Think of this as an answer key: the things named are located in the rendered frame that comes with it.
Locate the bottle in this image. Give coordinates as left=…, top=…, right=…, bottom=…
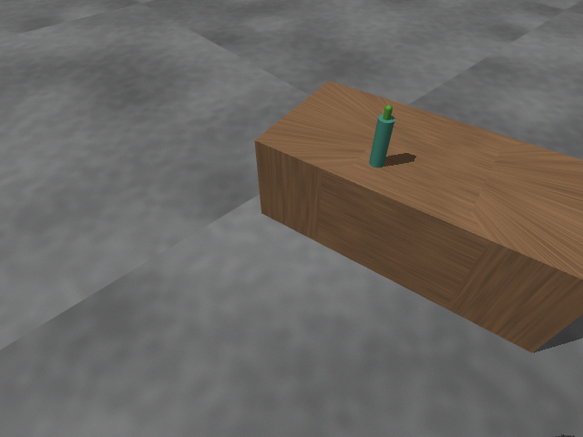
left=369, top=105, right=395, bottom=168

